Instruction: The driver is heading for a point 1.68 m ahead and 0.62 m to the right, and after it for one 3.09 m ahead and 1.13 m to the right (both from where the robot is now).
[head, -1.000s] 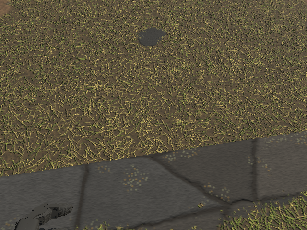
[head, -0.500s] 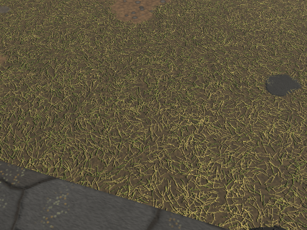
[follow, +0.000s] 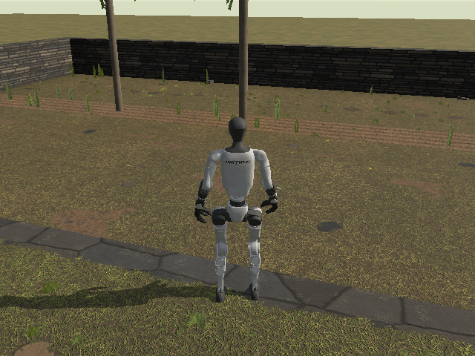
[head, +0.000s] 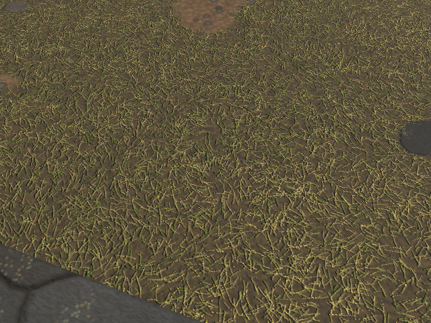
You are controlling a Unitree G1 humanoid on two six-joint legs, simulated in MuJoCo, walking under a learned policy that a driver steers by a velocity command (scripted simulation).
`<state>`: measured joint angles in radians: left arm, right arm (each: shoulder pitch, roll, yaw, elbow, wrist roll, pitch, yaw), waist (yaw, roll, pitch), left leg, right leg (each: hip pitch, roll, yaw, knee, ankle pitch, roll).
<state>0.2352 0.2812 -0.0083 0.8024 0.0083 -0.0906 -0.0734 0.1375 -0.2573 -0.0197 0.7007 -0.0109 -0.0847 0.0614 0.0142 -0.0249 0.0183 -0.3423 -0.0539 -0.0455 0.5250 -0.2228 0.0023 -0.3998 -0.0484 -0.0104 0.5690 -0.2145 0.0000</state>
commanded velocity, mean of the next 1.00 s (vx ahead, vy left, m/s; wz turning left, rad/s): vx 0.01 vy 0.00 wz -0.50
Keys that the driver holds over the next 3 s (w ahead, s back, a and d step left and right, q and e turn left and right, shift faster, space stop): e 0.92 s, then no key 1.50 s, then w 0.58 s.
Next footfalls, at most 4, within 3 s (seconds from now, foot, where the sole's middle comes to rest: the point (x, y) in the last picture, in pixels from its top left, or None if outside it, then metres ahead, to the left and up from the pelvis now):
0.64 right None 0.00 -0.14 -0.77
1.18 left None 0.16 0.04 -0.77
2.76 right None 0.07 -0.21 -0.77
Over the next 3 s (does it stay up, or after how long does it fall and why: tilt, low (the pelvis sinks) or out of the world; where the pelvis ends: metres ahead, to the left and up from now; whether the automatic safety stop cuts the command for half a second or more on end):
stays up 0.15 -0.17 0.01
